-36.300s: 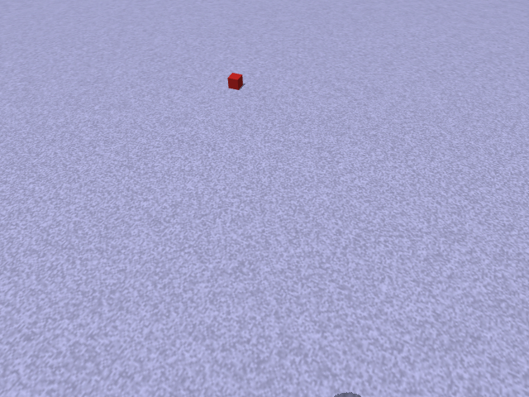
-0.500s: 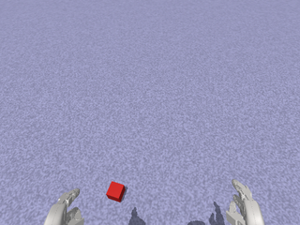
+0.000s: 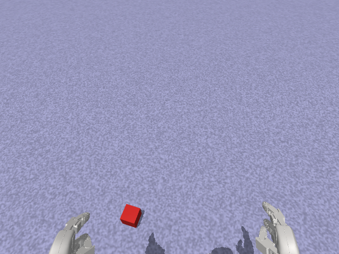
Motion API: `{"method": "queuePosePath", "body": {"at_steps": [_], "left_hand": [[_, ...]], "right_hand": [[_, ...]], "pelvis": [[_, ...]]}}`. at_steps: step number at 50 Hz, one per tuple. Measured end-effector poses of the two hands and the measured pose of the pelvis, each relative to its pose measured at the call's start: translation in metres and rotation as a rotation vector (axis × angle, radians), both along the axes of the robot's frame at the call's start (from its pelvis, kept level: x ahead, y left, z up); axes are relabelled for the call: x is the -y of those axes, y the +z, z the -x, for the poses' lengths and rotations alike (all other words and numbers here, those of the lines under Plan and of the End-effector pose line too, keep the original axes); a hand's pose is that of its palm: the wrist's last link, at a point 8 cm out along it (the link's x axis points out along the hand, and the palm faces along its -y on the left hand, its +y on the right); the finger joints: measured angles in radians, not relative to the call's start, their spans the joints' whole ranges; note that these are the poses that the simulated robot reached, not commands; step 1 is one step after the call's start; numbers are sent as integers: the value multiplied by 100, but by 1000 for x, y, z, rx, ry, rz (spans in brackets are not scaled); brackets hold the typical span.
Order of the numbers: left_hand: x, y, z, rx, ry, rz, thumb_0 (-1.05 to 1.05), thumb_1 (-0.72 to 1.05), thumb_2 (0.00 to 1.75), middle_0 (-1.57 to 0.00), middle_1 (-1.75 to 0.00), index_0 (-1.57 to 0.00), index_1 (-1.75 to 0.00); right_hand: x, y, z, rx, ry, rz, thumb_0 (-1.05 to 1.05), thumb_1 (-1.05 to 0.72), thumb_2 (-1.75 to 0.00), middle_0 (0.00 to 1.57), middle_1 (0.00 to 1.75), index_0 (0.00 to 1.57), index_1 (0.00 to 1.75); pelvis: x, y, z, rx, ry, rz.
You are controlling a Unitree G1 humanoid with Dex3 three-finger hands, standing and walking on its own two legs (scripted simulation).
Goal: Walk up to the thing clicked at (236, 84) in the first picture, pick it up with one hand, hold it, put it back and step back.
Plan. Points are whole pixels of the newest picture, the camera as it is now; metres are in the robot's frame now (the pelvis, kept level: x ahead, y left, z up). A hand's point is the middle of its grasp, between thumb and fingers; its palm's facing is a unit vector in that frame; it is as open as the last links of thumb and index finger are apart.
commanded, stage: home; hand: left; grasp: from above
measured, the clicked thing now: (131, 215) +0.43 +0.21 -0.67
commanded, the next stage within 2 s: stand in 0.14 s
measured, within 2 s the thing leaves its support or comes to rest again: neither
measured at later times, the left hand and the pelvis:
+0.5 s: hand out of the picture +0.12 +0.23 -0.10, palm faces +0.01 -0.94 -0.34, open 7.4 cm; pelvis -0.01 +0.00 +0.03, yaw +0 degrees
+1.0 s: hand out of the picture +0.04 +0.24 -0.10, palm faces +0.03 -0.94 -0.34, open 7.4 cm; pelvis -0.01 +0.01 +0.06, yaw +0 degrees
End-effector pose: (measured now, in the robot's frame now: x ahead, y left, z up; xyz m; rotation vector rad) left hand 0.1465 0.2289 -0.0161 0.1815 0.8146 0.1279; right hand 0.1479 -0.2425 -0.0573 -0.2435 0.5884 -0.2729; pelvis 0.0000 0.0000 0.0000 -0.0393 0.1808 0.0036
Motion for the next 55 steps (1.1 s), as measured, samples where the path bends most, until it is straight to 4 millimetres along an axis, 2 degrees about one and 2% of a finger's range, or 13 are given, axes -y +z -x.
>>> {"method": "queuePosePath", "body": {"at_steps": [12,17,20,27,35,45,55], "left_hand": [[1,1,-2,5,-5,-1,1,91,90,-20,-30,-20,-30],[-16,-23,-5,15,-44,-106,1,91,90,-21,-30,-20,-30],[-29,-33,7,-48,-34,-127,1,91,90,-21,-30,-20,-30],[-48,-49,49,-215,28,-133,1,91,90,-21,-30,-20,-30],[-52,-54,87,-342,75,-107,1,91,90,-21,-30,-20,-30],[-55,-47,110,-412,102,-98,0,91,90,-21,-30,-20,-30],[-62,-40,121,-433,114,-122,0,91,90,-21,-30,-20,-30]], "right_hand": [[0,1,-2,7,2,-4,1,-90,-90,20,30,20,30],[7,-19,10,-269,156,39,1,-90,-90,20,30,20,30],[17,-21,24,-370,144,14,1,-90,-90,21,30,21,30],[36,-17,57,-495,49,-6,1,-90,-90,20,30,20,30],[34,-11,78,-573,3,-23,1,-90,-90,20,30,20,30],[24,-8,87,-602,-1,-58,1,-90,-90,20,30,20,30],[31,-6,95,-617,-9,-64,1,-90,-90,20,30,20,30]], "pelvis": [[0,0,-1,6,1,0],[2,12,8,102,-5,-34],[3,20,10,133,-6,-46],[0,34,7,174,-8,-46],[-4,48,5,212,-2,-39],[-6,61,9,248,-2,-41],[-3,66,16,260,-1,-43]]}}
